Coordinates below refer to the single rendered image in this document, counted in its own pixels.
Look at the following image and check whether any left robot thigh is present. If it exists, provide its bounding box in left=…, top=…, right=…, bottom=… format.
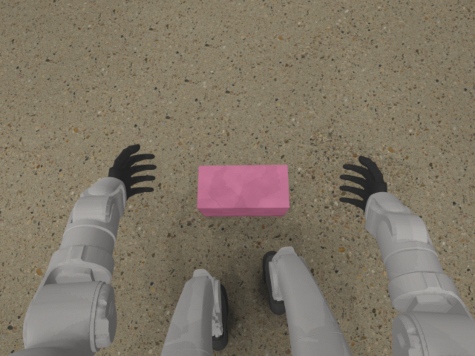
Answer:
left=160, top=276, right=222, bottom=356

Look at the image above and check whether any robot left hand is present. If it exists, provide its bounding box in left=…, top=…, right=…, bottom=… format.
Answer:
left=108, top=144, right=157, bottom=200

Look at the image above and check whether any left robot forearm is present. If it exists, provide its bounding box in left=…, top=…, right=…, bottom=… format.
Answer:
left=23, top=177, right=127, bottom=349

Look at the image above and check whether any right robot forearm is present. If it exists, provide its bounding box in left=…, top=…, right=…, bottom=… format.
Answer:
left=364, top=192, right=475, bottom=323

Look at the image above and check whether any right robot upper arm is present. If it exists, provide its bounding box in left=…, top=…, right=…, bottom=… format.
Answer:
left=392, top=311, right=475, bottom=356

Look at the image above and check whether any left robot upper arm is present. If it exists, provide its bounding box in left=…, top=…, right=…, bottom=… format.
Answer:
left=8, top=281, right=117, bottom=356

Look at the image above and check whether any left robot foot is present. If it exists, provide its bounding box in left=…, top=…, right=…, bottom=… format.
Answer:
left=212, top=284, right=229, bottom=351

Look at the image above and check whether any carton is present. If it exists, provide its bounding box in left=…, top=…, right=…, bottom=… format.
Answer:
left=197, top=165, right=289, bottom=217

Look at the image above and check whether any robot right hand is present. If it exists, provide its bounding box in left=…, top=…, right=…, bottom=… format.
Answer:
left=339, top=156, right=387, bottom=212

